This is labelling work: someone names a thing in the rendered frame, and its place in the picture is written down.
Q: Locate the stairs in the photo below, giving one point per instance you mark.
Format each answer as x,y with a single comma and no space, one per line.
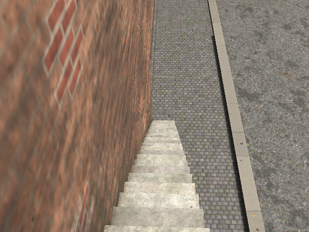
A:
159,195

